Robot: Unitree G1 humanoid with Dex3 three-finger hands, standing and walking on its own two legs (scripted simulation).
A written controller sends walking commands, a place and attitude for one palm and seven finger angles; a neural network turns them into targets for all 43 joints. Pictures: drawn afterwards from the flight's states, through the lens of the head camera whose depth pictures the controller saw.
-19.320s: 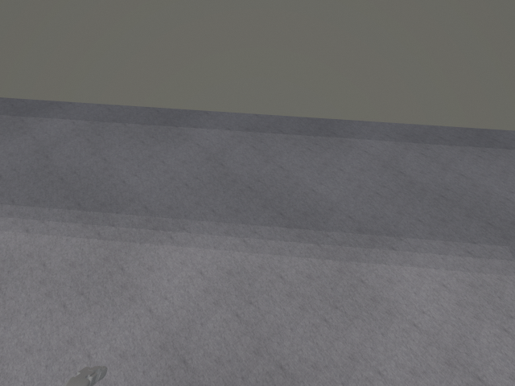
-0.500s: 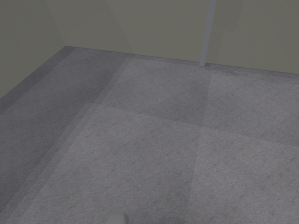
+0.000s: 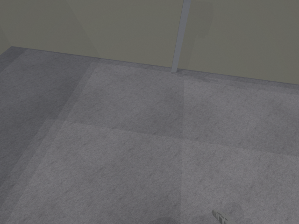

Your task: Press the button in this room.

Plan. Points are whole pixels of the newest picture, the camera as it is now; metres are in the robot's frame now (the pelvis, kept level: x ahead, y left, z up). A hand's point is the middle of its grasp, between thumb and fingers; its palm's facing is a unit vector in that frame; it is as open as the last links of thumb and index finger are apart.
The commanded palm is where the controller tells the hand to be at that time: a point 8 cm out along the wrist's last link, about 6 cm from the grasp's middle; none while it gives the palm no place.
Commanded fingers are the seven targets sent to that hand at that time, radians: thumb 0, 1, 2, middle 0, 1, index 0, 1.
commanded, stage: turn or walk to find it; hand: left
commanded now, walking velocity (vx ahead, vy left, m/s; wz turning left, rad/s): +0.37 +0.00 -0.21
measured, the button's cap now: out of the picture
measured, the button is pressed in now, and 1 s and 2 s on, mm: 0 0 0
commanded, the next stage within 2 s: stand and wait in 1.30 s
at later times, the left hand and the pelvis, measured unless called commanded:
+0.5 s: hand (138, 159) +0.36 +0.08 -0.16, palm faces -0.27 -0.95 -0.14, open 7.4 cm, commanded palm none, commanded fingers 0.00 0.90 0.90 -0.20 -0.30 -0.20 -0.30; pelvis +0.19 -0.04 -0.01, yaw -8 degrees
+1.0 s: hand (132, 166) +0.33 +0.10 -0.17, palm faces +0.00 -0.99 -0.16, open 7.3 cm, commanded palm none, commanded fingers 0.00 0.90 0.90 -0.20 -0.30 -0.20 -0.30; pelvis +0.38 -0.07 +0.00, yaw -6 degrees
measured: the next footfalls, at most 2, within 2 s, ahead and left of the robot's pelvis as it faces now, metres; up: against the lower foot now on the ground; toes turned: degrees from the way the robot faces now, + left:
right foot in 0.50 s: +0.30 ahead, -0.15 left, +0.00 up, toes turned -17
left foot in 1.06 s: +0.57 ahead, +0.04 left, +0.00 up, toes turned +4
